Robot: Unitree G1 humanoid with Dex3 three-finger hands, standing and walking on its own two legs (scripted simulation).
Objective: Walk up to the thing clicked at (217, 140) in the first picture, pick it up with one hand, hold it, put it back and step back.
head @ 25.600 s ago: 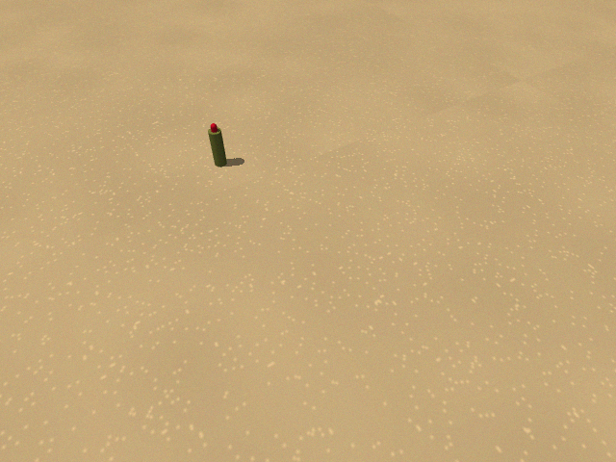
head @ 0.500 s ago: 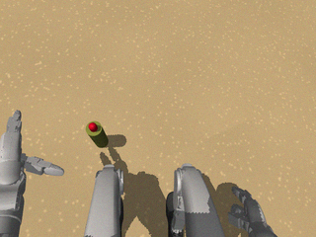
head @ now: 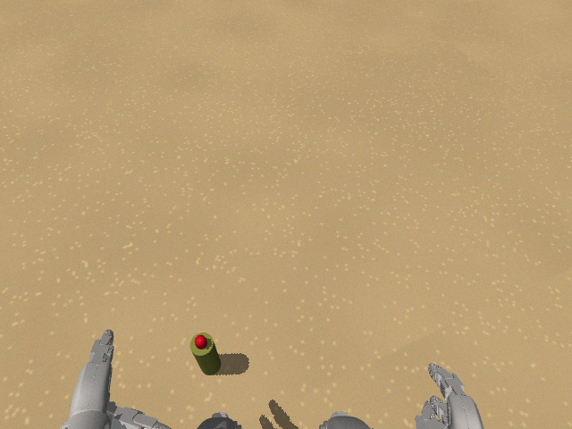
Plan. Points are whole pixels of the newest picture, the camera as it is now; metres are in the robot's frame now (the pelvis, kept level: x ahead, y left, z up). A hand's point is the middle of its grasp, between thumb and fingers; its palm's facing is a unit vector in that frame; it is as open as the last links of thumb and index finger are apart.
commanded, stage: home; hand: left
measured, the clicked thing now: (205, 353) +0.40 +0.20 -0.58
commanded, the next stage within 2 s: stand in 1.86 s
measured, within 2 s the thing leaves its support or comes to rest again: neither
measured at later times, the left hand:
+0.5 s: hand (144, 408) +0.17 +0.18 -0.03, palm faces +0.12 -0.95 -0.28, open 17.7 cm
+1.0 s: hand (145, 415) +0.17 +0.17 -0.03, palm faces +0.11 -0.95 -0.28, open 17.6 cm
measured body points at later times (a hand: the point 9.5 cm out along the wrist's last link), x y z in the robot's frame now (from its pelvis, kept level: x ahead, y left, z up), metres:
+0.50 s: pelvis +0.01 -0.01 +0.02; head +0.03 +0.00 +0.47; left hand +0.17 +0.23 -0.01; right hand +0.17 -0.25 -0.05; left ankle +0.01 +0.12 -0.66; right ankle +0.01 -0.13 -0.66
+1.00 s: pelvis +0.00 -0.01 +0.03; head +0.02 -0.01 +0.48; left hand +0.16 +0.22 -0.01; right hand +0.16 -0.25 -0.05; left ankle +0.01 +0.12 -0.66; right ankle +0.01 -0.13 -0.66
